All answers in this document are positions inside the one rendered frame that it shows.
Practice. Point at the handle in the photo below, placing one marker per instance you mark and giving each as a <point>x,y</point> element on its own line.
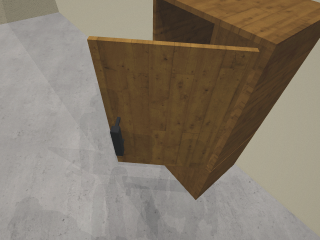
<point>117,140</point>

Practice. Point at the cupboard door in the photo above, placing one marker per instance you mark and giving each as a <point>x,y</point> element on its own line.
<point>173,98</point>

